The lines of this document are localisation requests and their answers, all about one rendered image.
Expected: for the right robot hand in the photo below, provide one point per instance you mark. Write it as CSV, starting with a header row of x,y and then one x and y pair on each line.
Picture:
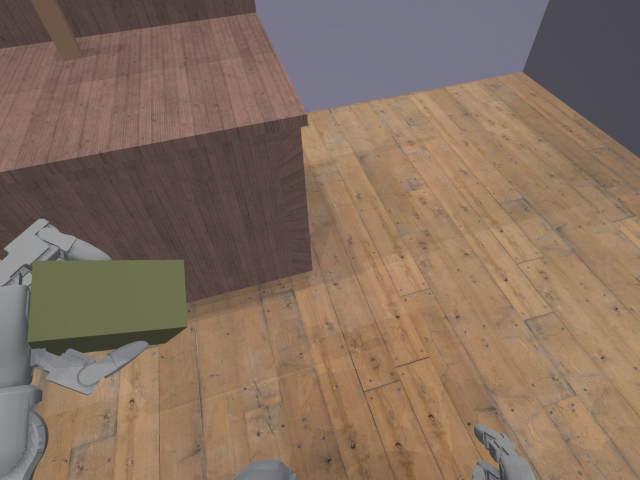
x,y
502,450

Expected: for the left robot thigh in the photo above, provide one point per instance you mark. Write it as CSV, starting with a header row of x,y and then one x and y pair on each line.
x,y
266,470

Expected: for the sponge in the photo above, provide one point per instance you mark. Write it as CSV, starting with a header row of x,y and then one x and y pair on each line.
x,y
98,305

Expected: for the left robot forearm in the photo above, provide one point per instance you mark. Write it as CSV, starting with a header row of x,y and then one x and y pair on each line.
x,y
23,432

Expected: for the left robot hand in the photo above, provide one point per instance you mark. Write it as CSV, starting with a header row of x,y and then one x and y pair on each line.
x,y
73,369

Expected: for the table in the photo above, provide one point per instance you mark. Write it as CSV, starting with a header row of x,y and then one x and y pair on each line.
x,y
176,136

